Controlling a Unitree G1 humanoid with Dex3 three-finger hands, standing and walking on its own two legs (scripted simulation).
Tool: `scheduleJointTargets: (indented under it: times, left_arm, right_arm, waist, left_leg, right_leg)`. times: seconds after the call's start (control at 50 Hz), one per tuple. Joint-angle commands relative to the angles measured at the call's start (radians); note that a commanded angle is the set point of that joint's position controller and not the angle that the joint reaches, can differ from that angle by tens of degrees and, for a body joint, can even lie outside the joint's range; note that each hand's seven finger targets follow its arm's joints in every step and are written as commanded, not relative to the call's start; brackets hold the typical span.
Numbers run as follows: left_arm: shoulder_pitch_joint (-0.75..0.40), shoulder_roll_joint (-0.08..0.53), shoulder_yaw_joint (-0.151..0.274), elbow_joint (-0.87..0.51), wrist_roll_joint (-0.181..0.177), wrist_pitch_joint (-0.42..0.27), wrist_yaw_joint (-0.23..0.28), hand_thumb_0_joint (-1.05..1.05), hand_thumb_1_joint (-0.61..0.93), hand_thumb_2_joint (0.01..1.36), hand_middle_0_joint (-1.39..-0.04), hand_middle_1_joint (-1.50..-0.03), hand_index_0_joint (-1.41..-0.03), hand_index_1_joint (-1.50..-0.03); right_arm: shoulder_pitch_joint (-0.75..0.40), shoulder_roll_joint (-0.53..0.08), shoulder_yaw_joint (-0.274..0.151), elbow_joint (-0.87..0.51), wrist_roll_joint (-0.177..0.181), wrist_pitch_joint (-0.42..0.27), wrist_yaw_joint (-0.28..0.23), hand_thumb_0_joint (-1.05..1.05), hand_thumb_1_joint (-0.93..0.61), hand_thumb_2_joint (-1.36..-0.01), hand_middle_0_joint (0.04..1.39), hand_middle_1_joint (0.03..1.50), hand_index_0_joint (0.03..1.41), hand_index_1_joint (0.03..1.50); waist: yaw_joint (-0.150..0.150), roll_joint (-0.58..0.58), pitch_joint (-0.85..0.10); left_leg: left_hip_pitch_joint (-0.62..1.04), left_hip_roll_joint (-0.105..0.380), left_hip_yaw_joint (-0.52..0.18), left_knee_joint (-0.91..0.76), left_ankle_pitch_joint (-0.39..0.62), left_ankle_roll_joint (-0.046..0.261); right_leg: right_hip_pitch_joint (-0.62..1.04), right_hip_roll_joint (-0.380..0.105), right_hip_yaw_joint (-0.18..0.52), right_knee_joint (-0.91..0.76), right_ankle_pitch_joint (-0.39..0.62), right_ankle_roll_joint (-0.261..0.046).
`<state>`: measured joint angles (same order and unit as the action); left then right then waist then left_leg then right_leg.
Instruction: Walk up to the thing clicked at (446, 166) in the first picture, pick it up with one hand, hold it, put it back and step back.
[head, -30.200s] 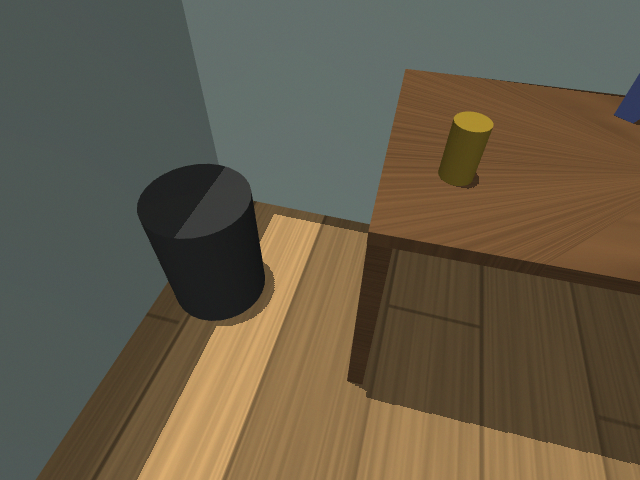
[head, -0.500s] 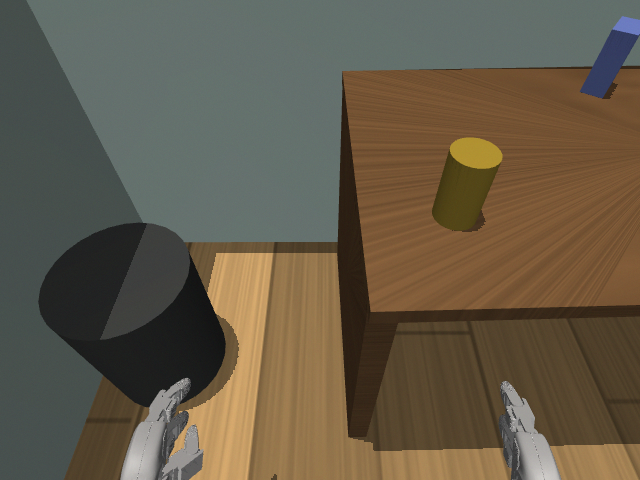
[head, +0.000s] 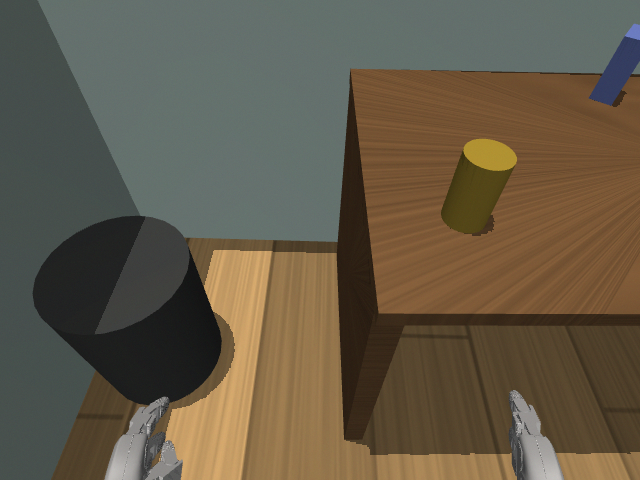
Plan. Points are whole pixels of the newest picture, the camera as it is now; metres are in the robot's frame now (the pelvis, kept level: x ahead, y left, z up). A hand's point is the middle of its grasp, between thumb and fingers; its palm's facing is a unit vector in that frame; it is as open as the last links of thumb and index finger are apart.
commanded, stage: home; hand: right
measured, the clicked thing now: (475, 188) +0.53 -0.21 +0.07
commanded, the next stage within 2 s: stand in 1.70 s
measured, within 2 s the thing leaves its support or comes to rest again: neither
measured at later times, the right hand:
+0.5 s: hand (498, 478) +0.16 -0.19 -0.05, palm faces +0.14 +0.95 -0.27, open 17.5 cm
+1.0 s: hand (494, 477) +0.16 -0.19 -0.05, palm faces +0.14 +0.95 -0.27, open 17.5 cm
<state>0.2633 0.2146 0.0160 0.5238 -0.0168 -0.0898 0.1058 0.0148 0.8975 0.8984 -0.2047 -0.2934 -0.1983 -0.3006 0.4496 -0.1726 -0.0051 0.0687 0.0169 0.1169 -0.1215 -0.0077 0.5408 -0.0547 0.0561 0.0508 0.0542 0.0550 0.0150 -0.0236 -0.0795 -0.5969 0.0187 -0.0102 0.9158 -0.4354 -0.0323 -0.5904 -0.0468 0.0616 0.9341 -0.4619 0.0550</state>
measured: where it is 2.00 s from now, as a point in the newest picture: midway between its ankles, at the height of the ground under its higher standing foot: outside the picture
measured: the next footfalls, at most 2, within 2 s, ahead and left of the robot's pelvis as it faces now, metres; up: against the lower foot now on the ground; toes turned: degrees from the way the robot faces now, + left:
none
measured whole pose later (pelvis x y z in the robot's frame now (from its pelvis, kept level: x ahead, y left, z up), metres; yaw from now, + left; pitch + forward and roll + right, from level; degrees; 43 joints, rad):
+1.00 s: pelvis -0.01 -0.01 -0.01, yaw +0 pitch +7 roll +2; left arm 0.27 0.21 -0.01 0.51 -0.01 -0.13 0.15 0.01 0.90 0.90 -0.21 -0.29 -0.20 -0.30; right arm 0.47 -0.19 0.01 -0.03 0.01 0.25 -0.15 -0.01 0.54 -0.05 0.05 0.05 0.05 0.05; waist 0.02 -0.03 -0.10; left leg -0.63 0.02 -0.01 0.94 -0.43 -0.04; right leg -0.63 -0.04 0.07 0.98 -0.47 0.04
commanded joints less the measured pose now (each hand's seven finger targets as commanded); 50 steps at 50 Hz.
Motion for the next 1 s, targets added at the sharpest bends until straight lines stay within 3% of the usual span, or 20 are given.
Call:
scheduleJointTargets:
  times: [0.0, 0.1, 0.26, 0.32, 0.38, 0.48, 0.56, 0.6, 0.66, 0.76, 0.78, 0.84, 0.88, 0.9, 0.92, 0.98]
  left_arm:
    - [-0.069, 0.11, 0.037, -0.17, 0.003, -0.056, 0.021, 0.0, 0.897, 0.901, -0.201, -0.298, -0.2, -0.299]
    - [-0.065, 0.122, 0.037, -0.171, 0.003, -0.062, 0.026, 0.0, 0.897, 0.901, -0.201, -0.298, -0.2, -0.299]
    - [-0.077, 0.122, 0.034, -0.179, 0.006, -0.075, 0.035, 0.0, 0.897, 0.901, -0.201, -0.298, -0.2, -0.299]
    - [-0.07, 0.121, 0.032, -0.18, 0.006, -0.078, 0.04, 0.0, 0.897, 0.901, -0.201, -0.298, -0.2, -0.299]
    - [-0.073, 0.121, 0.03, -0.181, 0.006, -0.08, 0.041, 0.0, 0.897, 0.901, -0.201, -0.298, -0.2, -0.299]
    - [-0.066, 0.123, 0.029, -0.179, 0.008, -0.087, 0.044, 0.0, 0.897, 0.901, -0.201, -0.298, -0.2, -0.299]
    - [-0.066, 0.119, 0.029, -0.184, 0.009, -0.09, 0.046, 0.0, 0.897, 0.901, -0.201, -0.298, -0.2, -0.299]
    - [-0.066, 0.121, 0.028, -0.187, 0.007, -0.091, 0.049, 0.0, 0.897, 0.901, -0.201, -0.298, -0.2, -0.299]
    - [-0.064, 0.117, 0.027, -0.183, 0.009, -0.093, 0.051, 0.0, 0.897, 0.901, -0.201, -0.298, -0.2, -0.299]
    - [-0.066, 0.116, 0.025, -0.186, 0.01, -0.096, 0.056, 0.0, 0.897, 0.901, -0.201, -0.299, -0.2, -0.299]
    - [-0.069, 0.115, 0.021, -0.182, 0.009, -0.095, 0.056, 0.0, 0.897, 0.901, -0.201, -0.298, -0.2, -0.299]
    - [-0.068, 0.117, 0.025, -0.186, 0.01, -0.1, 0.06, 0.0, 0.897, 0.901, -0.201, -0.299, -0.2, -0.3]
    - [-0.061, 0.119, 0.027, -0.18, 0.012, -0.099, 0.061, 0.0, 0.897, 0.901, -0.201, -0.299, -0.2, -0.299]
    - [-0.065, 0.121, 0.026, -0.183, 0.011, -0.098, 0.062, 0.0, 0.897, 0.901, -0.201, -0.299, -0.2, -0.3]
    - [-0.062, 0.118, 0.026, -0.18, 0.011, -0.098, 0.061, 0.0, 0.897, 0.901, -0.201, -0.299, -0.2, -0.3]
    - [-0.065, 0.114, 0.026, -0.178, 0.013, -0.099, 0.067, 0.0, 0.897, 0.902, -0.201, -0.299, -0.2, -0.3]
  right_arm:
    - [-0.035, -0.114, -0.068, -0.216, -0.008, -0.027, -0.025, 0.0, 0.559, -0.049, 0.052, 0.051, 0.052, 0.051]
    - [-0.036, -0.098, -0.037, -0.235, -0.009, -0.003, -0.029, 0.0, 0.552, -0.052, 0.052, 0.052, 0.052, 0.052]
    - [-0.012, -0.118, -0.065, -0.252, -0.012, 0.022, -0.038, 0.0, 0.557, -0.05, 0.052, 0.051, 0.052, 0.051]
    - [-0.007, -0.105, -0.049, -0.248, -0.012, 0.034, -0.038, 0.0, 0.55, -0.054, 0.052, 0.052, 0.052, 0.052]
    - [-0.03, -0.1, -0.04, -0.271, -0.013, 0.038, -0.039, 0.0, 0.562, -0.047, 0.051, 0.05, 0.051, 0.05]
    - [-0.014, -0.097, -0.035, -0.266, -0.014, 0.05, -0.038, 0.0, 0.567, -0.044, 0.051, 0.05, 0.051, 0.05]
    - [-0.007, -0.115, -0.055, -0.271, -0.017, 0.054, -0.042, 0.0, 0.566, -0.044, 0.051, 0.05, 0.051, 0.05]
    - [-0.011, -0.101, -0.039, -0.268, -0.014, 0.059, -0.039, 0.0, 0.548, -0.055, 0.053, 0.053, 0.053, 0.053]
    - [-0.019, -0.113, -0.049, -0.285, -0.016, 0.061, -0.041, 0.0, 0.556, -0.05, 0.052, 0.051, 0.052, 0.051]
    - [-0.008, -0.11, -0.049, -0.289, -0.014, 0.07, -0.041, 0.0, 0.552, -0.052, 0.052, 0.052, 0.052, 0.052]
    - [-0.037, -0.124, -0.053, -0.296, -0.011, 0.07, -0.041, 0.0, 0.563, -0.046, 0.051, 0.05, 0.051, 0.05]
    - [-0.023, -0.107, -0.042, -0.298, -0.013, 0.074, -0.042, 0.0, 0.543, -0.057, 0.053, 0.053, 0.053, 0.053]
    - [-0.002, -0.121, -0.062, -0.297, -0.014, 0.074, -0.044, 0.0, 0.547, -0.055, 0.052, 0.053, 0.052, 0.053]
    - [0.0, -0.105, -0.039, -0.28, -0.015, 0.078, -0.042, 0.0, 0.539, -0.059, 0.053, 0.054, 0.053, 0.054]
    - [-0.003, -0.107, -0.043, -0.3, -0.014, 0.077, -0.041, 0.0, 0.543, -0.057, 0.053, 0.053, 0.053, 0.053]
    - [0.0, -0.108, -0.049, -0.27, -0.016, 0.085, -0.043, 0.0, 0.541, -0.058, 0.053, 0.054, 0.053, 0.054]
  waist:
    - [0.005, 0.019, -0.118]
    - [0.011, 0.017, -0.097]
    - [-0.005, 0.003, -0.129]
    - [0.0, 0.001, -0.12]
    - [-0.001, -0.009, -0.098]
    - [-0.001, -0.01, -0.104]
    - [-0.003, -0.013, -0.123]
    - [0.007, 0.006, -0.111]
    - [-0.001, -0.014, -0.11]
    - [0.001, 0.002, -0.128]
    - [0.004, -0.005, -0.093]
    - [0.009, 0.008, -0.116]
    - [-0.003, -0.006, -0.13]
    - [0.008, 0.014, -0.124]
    - [-0.001, 0.004, -0.128]
    - [0.012, 0.03, -0.13]
  left_leg:
    - [0.087, -0.026, 0.053, -0.175, 0.158, 0.015]
    - [0.058, -0.033, 0.065, -0.162, 0.144, 0.018]
    - [0.066, -0.034, 0.07, -0.142, 0.136, 0.022]
    - [0.057, -0.036, 0.076, -0.137, 0.14, 0.023]
    - [0.041, -0.037, 0.076, -0.144, 0.086, 0.024]
    - [0.039, -0.038, 0.08, -0.128, 0.11, 0.025]
    - [0.049, -0.039, 0.078, -0.134, 0.098, 0.026]
    - [0.036, -0.039, 0.078, -0.138, 0.095, 0.023]
    - [0.031, -0.039, 0.077, -0.142, 0.066, 0.025]
    - [0.05, -0.035, 0.071, -0.139, 0.118, 0.022]
    - [0.031, -0.037, 0.073, -0.148, 0.08, 0.022]
    - [0.031, -0.039, 0.074, -0.144, 0.08, 0.022]
    - [0.046, -0.036, 0.074, -0.139, 0.104, 0.023]
    - [0.037, -0.04, 0.077, -0.135, 0.113, 0.023]
    - [0.048, -0.037, 0.076, -0.132, 0.133, 0.022]
    - [0.053, -0.035, 0.07, -0.146, 0.133, 0.017]
  right_leg:
    - [0.039, 0.045, -0.085, -0.125, 0.155, -0.055]
    - [0.034, 0.039, -0.074, -0.137, 0.148, -0.051]
    - [0.037, 0.035, -0.063, -0.137, 0.148, -0.047]
    - [0.029, 0.034, -0.059, -0.14, 0.154, -0.047]
    - [0.02, 0.03, -0.05, -0.156, 0.096, -0.043]
    - [0.024, 0.023, -0.036, -0.155, 0.121, -0.039]
    - [0.021, 0.03, -0.046, -0.148, 0.107, -0.042]
    - [0.017, 0.031, -0.049, -0.143, 0.103, -0.047]
    - [0.008, 0.034, -0.05, -0.147, 0.076, -0.045]
    - [0.015, 0.038, -0.062, -0.122, 0.125, -0.048]
    - [0.0, 0.037, -0.06, -0.135, 0.087, -0.049]
    - [0.007, 0.035, -0.056, -0.133, 0.084, -0.051]
    - [0.02, 0.037, -0.059, -0.127, 0.115, -0.049]
    - [0.021, 0.033, -0.055, -0.129, 0.126, -0.049]
    - [0.024, 0.036, -0.058, -0.122, 0.145, -0.048]
    - [0.015, 0.041, -0.066, -0.106, 0.135, -0.054]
